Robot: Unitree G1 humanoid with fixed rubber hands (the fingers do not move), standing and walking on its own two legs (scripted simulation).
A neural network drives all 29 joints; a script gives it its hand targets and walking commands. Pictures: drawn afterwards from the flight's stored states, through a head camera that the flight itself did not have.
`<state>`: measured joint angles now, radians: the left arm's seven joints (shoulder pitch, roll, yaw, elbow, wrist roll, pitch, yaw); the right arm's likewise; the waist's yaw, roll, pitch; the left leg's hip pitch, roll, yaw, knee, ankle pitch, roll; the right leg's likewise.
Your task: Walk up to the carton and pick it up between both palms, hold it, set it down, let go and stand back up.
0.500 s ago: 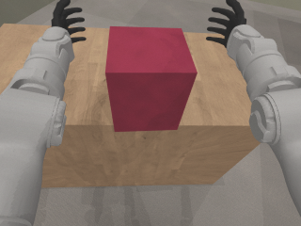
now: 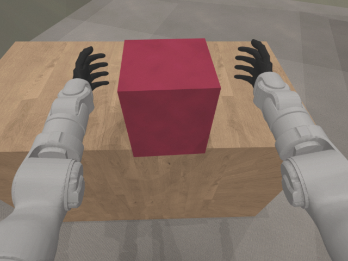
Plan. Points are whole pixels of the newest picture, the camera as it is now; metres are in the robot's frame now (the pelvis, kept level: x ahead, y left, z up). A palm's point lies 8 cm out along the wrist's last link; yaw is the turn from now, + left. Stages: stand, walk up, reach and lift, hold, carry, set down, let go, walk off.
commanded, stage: set down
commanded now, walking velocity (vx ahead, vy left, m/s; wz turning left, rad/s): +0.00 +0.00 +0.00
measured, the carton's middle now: (167, 100) +0.52 +0.04 +0.06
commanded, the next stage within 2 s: none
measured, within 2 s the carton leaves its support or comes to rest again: neither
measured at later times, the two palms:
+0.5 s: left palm (82, 108) +0.41 +0.23 +0.14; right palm (253, 100) +0.42 -0.14 +0.16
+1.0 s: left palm (87, 155) +0.33 +0.22 +0.07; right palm (259, 151) +0.34 -0.16 +0.08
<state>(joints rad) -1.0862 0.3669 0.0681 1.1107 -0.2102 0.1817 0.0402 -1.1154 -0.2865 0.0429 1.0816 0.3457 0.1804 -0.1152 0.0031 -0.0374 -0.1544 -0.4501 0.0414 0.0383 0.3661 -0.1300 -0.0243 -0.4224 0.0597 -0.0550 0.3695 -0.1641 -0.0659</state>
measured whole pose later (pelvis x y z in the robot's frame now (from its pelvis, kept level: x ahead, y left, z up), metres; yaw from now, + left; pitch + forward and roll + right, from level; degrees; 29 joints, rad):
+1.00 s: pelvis -0.01 +0.02 +0.00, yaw -1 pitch -1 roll +0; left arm -0.37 0.16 0.10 0.52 -0.09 0.14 0.05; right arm -0.42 -0.19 0.01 0.63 0.26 0.04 -0.06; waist 0.01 -0.04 0.00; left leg -0.19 0.02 0.06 0.36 -0.16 0.00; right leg -0.16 0.04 -0.03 0.35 -0.18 -0.04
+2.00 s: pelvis +0.02 +0.02 +0.00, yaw -1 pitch -3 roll +0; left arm 0.19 0.21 0.01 0.38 -0.04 0.11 0.02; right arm 0.13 -0.19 -0.01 0.57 0.09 -0.09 0.02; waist 0.01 -0.03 0.05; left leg -0.11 0.02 0.06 0.38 -0.21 0.00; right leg -0.07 0.04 -0.03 0.34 -0.22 -0.04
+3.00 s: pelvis +0.01 +0.02 +0.00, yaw -1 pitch -3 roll +0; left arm 0.17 0.24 0.00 0.54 -0.02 0.10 0.02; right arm 0.16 -0.18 -0.03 0.72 -0.01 -0.16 0.04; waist 0.00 -0.05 0.06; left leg -0.15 0.02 0.07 0.42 -0.22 0.00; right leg -0.13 0.04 -0.02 0.43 -0.25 -0.05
